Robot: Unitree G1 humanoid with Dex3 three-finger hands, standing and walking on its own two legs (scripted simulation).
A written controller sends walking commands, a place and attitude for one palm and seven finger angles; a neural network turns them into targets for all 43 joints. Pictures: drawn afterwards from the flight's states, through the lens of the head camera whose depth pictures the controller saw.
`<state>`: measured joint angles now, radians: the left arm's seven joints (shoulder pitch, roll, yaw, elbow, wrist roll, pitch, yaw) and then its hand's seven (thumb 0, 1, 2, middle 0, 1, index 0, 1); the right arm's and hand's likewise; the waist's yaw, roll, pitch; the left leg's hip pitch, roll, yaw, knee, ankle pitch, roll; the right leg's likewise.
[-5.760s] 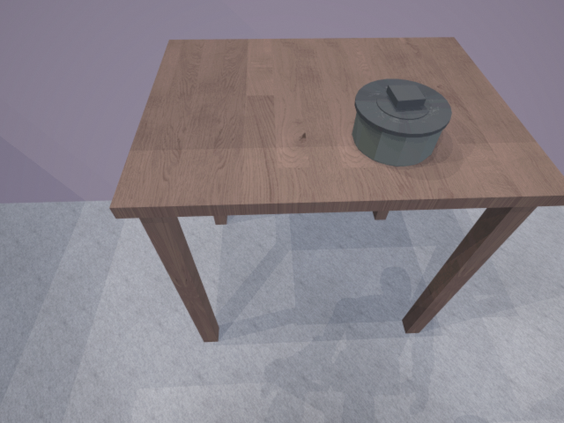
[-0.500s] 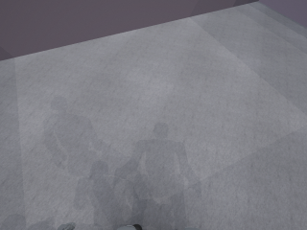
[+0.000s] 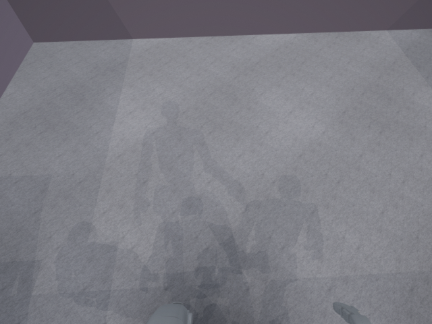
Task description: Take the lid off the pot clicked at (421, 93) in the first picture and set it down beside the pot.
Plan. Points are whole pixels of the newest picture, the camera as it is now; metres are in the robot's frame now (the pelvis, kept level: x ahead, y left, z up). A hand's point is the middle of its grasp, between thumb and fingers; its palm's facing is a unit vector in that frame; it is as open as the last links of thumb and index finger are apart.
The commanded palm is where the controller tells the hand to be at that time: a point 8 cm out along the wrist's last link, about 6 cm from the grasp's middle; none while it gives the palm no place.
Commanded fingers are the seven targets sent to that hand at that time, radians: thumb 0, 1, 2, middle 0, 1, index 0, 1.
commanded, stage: turn to face it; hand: left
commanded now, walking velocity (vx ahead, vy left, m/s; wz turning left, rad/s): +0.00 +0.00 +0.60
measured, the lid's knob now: out of the picture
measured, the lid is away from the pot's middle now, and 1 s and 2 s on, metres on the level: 0.00 0.00 0.00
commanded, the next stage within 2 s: none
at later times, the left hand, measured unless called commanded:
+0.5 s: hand out of the picture +0.09 +0.21 -0.14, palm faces +0.29 -0.90 -0.32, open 7.4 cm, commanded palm none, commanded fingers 0.00 0.90 0.90 -0.20 -0.30 -0.20 -0.30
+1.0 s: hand out of the picture -0.08 +0.20 -0.19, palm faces +0.61 -0.75 -0.26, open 7.4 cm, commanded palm none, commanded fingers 0.00 0.90 0.90 -0.20 -0.30 -0.20 -0.30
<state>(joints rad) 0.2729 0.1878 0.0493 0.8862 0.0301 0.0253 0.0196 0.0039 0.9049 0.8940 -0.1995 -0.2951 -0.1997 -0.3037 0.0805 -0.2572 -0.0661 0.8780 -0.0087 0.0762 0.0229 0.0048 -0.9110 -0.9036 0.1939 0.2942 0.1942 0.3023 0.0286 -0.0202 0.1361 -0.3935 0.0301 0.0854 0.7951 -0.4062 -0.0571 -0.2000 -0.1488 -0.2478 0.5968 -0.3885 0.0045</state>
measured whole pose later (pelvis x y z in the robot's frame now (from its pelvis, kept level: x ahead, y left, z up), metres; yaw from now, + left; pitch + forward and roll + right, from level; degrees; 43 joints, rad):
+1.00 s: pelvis +0.02 -0.01 -0.01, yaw +36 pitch +0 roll +0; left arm 0.23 0.27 0.08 0.90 0.02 0.08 0.02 0.01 0.91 0.89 -0.20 -0.29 -0.20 -0.30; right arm 0.11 -0.24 -0.05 0.85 -0.01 0.03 0.02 0.00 -0.91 -0.90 0.20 0.29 0.20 0.30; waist 0.02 -0.06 0.13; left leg -0.33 -0.01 0.06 0.65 -0.33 0.05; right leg -0.41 -0.14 -0.10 1.06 -0.56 0.08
